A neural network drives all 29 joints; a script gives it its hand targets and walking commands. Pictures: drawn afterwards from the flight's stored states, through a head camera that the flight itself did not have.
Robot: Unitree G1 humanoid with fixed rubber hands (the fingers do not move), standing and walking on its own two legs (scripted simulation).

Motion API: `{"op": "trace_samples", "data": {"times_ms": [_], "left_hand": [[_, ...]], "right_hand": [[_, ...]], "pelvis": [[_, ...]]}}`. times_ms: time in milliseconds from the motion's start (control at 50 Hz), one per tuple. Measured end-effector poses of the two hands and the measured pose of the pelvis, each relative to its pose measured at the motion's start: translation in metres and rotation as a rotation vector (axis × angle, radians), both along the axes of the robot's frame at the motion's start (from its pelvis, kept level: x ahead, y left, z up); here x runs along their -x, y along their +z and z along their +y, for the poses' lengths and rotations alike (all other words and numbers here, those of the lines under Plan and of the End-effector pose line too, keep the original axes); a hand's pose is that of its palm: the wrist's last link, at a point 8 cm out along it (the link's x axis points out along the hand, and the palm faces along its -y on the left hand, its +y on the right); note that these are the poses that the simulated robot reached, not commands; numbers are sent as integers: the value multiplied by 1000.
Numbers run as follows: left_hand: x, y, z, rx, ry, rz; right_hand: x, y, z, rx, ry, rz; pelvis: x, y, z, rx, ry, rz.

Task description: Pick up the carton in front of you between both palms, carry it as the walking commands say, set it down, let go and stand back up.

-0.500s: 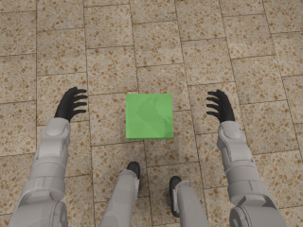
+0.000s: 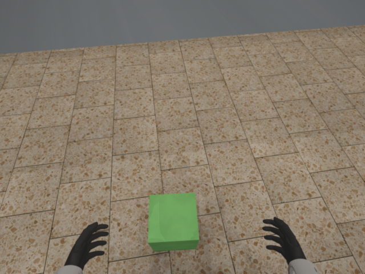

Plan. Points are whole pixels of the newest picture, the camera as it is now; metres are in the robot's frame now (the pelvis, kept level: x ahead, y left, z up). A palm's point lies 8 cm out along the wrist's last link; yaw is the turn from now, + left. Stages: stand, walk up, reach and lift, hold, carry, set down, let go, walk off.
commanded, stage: let go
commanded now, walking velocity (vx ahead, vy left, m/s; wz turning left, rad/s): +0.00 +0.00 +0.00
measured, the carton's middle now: (173, 223) +0.39 +0.06 -0.65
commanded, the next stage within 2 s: stand in 0.50 s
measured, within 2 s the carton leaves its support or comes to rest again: neither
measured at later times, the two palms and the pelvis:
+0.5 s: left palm (75, 259) +0.17 +0.24 -0.06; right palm (301, 265) +0.17 -0.23 -0.07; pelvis +0.01 +0.00 +0.00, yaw +0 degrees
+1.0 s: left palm out of the picture +0.14 +0.30 -0.10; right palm out of the picture +0.14 -0.28 -0.08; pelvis +0.02 +0.02 +0.00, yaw -1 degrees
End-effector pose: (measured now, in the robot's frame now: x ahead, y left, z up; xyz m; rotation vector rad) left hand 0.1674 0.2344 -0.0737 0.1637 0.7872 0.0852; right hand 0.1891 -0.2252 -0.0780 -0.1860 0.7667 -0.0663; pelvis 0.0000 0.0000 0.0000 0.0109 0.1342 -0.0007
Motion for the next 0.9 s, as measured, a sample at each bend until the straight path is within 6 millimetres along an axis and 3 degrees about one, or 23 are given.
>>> {"op": "trace_samples", "data": {"times_ms": [160, 400, 520, 700, 900], "left_hand": [[4, 7, -14, 3, -22, 3], [-3, 9, -11, -1, -26, 12], [-3, 11, 4, -57, 1, 23], [14, -12, 51, -154, 22, 79], [24, -24, 64, -168, 8, 150]], "right_hand": [[22, 14, -20, 3, -11, 12], [16, 17, -12, -5, -9, 23], [21, 10, -8, 22, -19, 26], [45, 0, -45, 187, -64, 140], [50, 1, -53, 226, -92, 170]], "pelvis": [[-6, 4, -12, -9, 1, -136], [-10, 3, -8, -8, -5, -203], [-12, 0, -1, -3, -1, -187], [-13, -4, 8, 13, -11, -139], [-16, -2, 15, 16, -19, -138]]}}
